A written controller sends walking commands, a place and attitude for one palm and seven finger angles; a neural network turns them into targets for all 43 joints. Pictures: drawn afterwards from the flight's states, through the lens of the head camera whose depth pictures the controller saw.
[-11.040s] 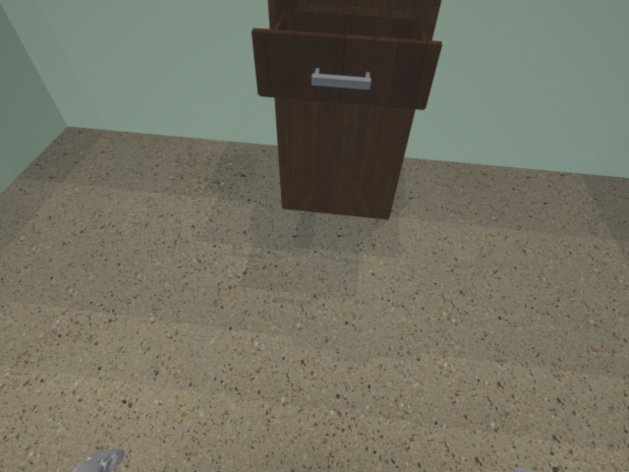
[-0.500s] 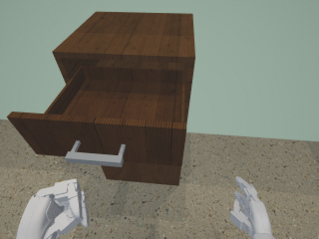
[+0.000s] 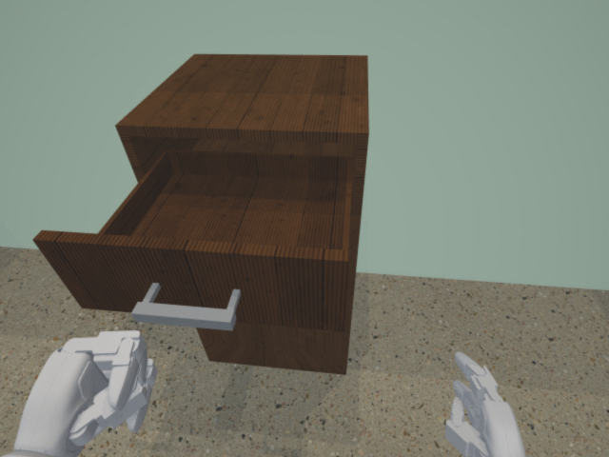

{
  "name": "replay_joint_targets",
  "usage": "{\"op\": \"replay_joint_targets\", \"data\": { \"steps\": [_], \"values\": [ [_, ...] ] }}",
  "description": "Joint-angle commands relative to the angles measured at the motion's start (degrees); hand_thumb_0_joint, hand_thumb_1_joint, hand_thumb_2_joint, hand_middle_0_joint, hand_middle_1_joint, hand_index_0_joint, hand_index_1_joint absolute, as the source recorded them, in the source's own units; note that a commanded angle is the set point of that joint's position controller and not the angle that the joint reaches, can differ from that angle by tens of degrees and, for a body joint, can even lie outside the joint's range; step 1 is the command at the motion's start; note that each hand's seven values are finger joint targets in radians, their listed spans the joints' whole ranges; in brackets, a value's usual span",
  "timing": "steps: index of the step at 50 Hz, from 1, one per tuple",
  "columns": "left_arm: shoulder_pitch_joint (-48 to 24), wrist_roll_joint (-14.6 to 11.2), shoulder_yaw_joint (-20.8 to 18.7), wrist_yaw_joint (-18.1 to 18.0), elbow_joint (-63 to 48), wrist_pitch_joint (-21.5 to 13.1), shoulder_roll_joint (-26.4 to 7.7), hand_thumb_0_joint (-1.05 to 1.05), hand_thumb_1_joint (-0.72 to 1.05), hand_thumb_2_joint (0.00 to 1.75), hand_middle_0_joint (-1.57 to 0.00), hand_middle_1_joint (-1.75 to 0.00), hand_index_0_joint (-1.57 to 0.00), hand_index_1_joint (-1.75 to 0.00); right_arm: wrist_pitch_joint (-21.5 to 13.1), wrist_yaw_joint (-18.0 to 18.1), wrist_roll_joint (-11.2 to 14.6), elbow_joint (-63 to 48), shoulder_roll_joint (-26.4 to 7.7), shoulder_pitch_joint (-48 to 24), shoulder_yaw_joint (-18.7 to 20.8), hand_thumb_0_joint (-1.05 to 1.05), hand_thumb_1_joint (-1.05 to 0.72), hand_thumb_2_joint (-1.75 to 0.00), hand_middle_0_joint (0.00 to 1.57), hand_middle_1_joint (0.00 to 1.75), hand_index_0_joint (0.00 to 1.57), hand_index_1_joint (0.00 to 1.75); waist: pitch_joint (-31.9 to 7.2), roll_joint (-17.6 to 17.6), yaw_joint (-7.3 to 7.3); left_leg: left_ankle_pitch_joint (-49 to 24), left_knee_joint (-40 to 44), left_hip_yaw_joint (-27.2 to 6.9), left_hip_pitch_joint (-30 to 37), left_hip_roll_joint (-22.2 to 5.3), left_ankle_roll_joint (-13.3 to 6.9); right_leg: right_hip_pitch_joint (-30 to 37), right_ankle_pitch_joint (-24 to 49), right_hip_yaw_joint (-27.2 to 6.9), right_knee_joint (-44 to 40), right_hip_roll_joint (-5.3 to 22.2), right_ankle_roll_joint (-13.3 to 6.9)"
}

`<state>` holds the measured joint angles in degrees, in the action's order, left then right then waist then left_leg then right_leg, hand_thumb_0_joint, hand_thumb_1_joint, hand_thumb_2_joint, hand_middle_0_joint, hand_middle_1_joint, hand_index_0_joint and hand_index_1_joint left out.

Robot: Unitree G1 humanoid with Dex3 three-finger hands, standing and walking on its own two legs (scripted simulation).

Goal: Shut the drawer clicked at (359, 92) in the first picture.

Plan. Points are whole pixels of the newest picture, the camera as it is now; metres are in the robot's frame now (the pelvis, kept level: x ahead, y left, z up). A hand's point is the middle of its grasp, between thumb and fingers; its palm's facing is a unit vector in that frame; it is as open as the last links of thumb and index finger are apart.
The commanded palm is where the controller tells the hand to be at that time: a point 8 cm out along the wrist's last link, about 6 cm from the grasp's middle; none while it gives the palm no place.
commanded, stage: raise the hand and make a fist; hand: left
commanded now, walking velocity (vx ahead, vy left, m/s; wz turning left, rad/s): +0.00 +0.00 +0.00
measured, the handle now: (189, 304) +0.30 +0.21 +0.06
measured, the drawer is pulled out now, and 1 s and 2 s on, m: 0.29 0.29 0.29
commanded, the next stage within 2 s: bring the fist close to the handle in 0.20 s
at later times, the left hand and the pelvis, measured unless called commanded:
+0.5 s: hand (145, 384) +0.16 +0.18 +0.12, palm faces +0.05 -0.99 -0.09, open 3.3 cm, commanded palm +0.11 +0.23 +0.13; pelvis +0.00 -0.01 +0.00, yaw +0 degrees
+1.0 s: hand (177, 371) +0.19 +0.17 +0.08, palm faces +0.01 -1.00 -0.05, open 3.3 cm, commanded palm +0.16 +0.22 +0.08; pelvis +0.00 +0.01 -0.01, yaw +0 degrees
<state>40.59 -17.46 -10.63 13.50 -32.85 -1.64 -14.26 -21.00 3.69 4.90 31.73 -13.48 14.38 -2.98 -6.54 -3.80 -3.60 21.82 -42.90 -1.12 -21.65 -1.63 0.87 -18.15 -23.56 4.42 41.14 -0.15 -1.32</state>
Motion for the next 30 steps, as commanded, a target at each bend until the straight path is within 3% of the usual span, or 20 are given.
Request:
{"op": "replay_joint_targets", "data": {
  "steps": [1,3,6,9,13,15,20,23,26,28,30],
  "values": [
    [-0.6,-0.4,-4.6,-0.5,-12.7,-4.9,-6.4,0.00,0.90,0.90,-1.40,-1.60,-1.40,-1.60,-5.0,0.3,0.0,-10.7,-4.7,-9.4,2.3,0.00,-0.90,-0.90,0.20,0.30,0.20,0.30,0.8,2.0,-0.41,-9.2,6.4,0.2,2.7,2.0,-2.4,-2.5,11.4,-1.2,-8.7,-0.2,0.9],
    [-1.4,-0.5,-5.4,-0.7,-12.8,-5.6,-7.2,0.00,0.90,0.90,-1.40,-1.60,-1.40,-1.60,-5.5,0.3,0.0,-10.3,-4.8,-9.7,2.3,0.00,-0.90,-0.90,0.20,0.30,0.20,0.30,0.9,1.2,-0.40,-8.7,5.9,0.3,2.4,2.1,-2.3,-2.4,10.8,-1.7,-9.1,-0.2,0.9],
    [-2.4,-1.0,-6.2,-0.3,-9.6,-6.0,-7.3,0.00,0.90,0.90,-1.40,-1.60,-1.40,-1.60,-5.6,0.8,0.1,-9.5,-4.9,-9.3,2.4,0.00,-0.90,-0.90,0.20,0.30,0.20,0.30,2.7,3.7,-0.10,-7.4,5.9,0.3,1.7,2.0,-2.3,-3.5,8.3,-2.5,-10.3,0.0,1.2],
    [-4.5,-1.6,-7.1,0.4,-8.0,-5.9,-8.0,0.00,0.90,0.90,-1.40,-1.60,-1.40,-1.60,-6.2,1.4,0.2,-9.2,-5.0,-9.5,2.3,0.00,-0.90,-0.90,0.20,0.30,0.20,0.30,3.3,3.5,0.03,-6.2,5.8,0.3,1.9,2.0,-2.3,-3.8,4.8,-4.0,-12.3,0.4,1.3],
    [-4.9,-2.2,-8.9,1.9,-7.1,-5.7,-9.3,0.00,0.90,0.90,-1.40,-1.60,-1.40,-1.60,-7.3,1.6,0.2,-8.6,-5.2,-10.0,2.4,0.00,-0.90,-0.90,0.20,0.30,0.20,0.30,1.0,2.8,-0.39,-8.7,5.5,0.2,3.0,2.0,-2.4,-1.7,9.8,-4.6,-11.9,0.6,1.5],
    [-4.8,-2.3,-7.4,2.6,-7.3,-5.7,-8.0,0.00,0.90,0.90,-1.40,-1.60,-1.40,-1.60,-7.6,1.4,0.2,-8.6,-5.2,-9.7,2.2,0.00,-0.90,-0.90,0.20,0.30,0.20,0.30,1.1,2.1,-0.22,-9.5,5.8,0.3,3.4,2.1,-2.4,-1.8,11.8,-4.1,-11.3,0.7,1.7],
    [-6.6,-2.6,-7.3,3.3,-0.7,-5.6,-6.7,0.00,0.90,0.90,-1.40,-1.60,-1.40,-1.60,-6.9,1.7,-0.1,-7.2,-5.7,-9.1,2.6,0.00,-0.90,-0.90,0.20,0.30,0.20,0.30,3.0,6.0,0.36,-9.4,5.7,0.3,2.1,2.1,-2.3,-3.0,12.1,-4.0,-11.3,0.4,2.0],
    [-8.8,-1.6,-7.0,2.7,-2.1,-6.8,-7.5,0.00,0.90,0.90,-1.40,-1.60,-1.40,-1.60,-6.9,1.3,-0.5,-7.2,-5.9,-9.0,2.7,0.00,-0.90,-0.90,0.20,0.30,0.20,0.30,1.2,1.8,0.37,-10.2,5.4,0.4,2.6,2.3,-2.4,-2.5,13.0,-3.6,-10.1,0.4,1.5],
    [-8.6,-0.8,-5.3,2.4,-1.3,-8.2,-6.1,0.00,0.90,0.90,-1.40,-1.60,-1.40,-1.60,-6.3,1.0,-0.9,-7.2,-5.8,-8.0,3.1,0.00,-0.90,-0.90,0.20,0.30,0.20,0.30,0.4,4.4,0.94,-11.1,5.1,0.4,2.2,2.3,-2.5,-3.0,14.4,-2.9,-8.9,0.5,1.7],
    [-10.1,-0.2,-5.6,1.9,-1.8,-9.3,-6.9,0.00,0.90,0.90,-1.40,-1.60,-1.40,-1.60,-6.0,0.7,-1.1,-7.1,-6.0,-8.1,3.2,0.00,-0.90,-0.90,0.20,0.30,0.20,0.30,-0.6,2.1,0.93,-11.2,4.9,0.5,2.2,2.4,-2.4,-2.7,14.0,-2.6,-8.3,0.3,1.3],
    [-8.0,0.1,-4.1,1.5,-0.8,-9.9,-5.0,0.00,0.90,0.90,-1.40,-1.60,-1.40,-1.60,-5.7,0.4,-1.2,-7.4,-5.7,-7.8,3.5,0.00,-0.90,-0.90,0.20,0.30,0.20,0.30,-1.1,2.1,0.97,-12.3,4.8,0.6,2.4,2.3,-2.5,-3.1,15.7,-1.7,-7.1,0.3,1.2]
  ]
}}
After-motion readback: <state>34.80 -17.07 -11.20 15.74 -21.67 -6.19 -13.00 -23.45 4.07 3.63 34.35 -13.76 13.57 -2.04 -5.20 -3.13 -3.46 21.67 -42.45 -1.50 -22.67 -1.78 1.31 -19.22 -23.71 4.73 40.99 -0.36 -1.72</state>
